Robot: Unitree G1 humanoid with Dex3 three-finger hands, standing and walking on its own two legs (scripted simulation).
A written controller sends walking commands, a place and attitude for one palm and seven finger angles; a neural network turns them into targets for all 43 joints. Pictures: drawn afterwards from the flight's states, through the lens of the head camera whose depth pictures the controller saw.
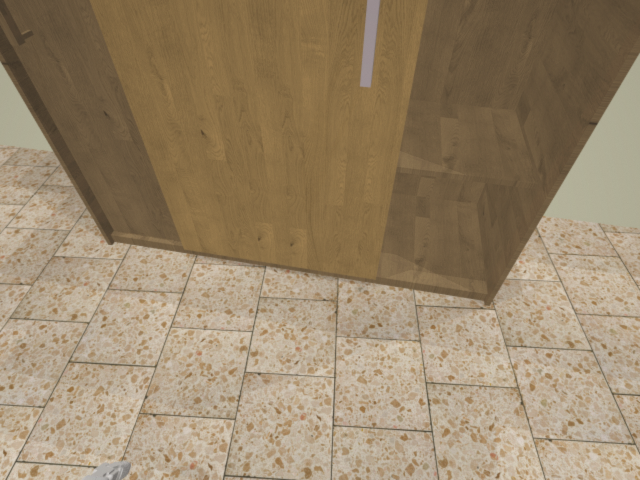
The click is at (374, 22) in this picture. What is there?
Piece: wardrobe's sliding door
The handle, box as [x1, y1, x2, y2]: [360, 0, 379, 86]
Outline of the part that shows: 379,0 367,0 360,86 370,86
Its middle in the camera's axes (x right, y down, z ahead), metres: +0.11 -0.45 +0.81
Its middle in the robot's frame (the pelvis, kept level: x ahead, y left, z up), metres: +0.94 -0.06 +0.19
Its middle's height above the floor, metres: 0.96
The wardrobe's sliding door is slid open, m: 0.42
